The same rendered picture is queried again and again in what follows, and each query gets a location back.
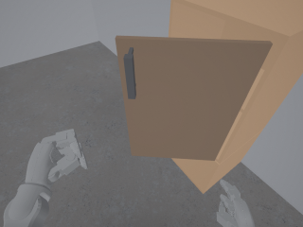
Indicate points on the right robot hand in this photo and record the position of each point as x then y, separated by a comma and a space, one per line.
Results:
239, 214

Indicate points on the cupboard door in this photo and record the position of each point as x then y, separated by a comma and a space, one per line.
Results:
189, 92

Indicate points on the robot left forearm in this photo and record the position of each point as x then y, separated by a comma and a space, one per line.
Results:
30, 206

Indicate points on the handle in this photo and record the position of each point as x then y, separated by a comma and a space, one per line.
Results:
129, 73

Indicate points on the left robot hand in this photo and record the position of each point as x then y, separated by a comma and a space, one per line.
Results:
47, 163

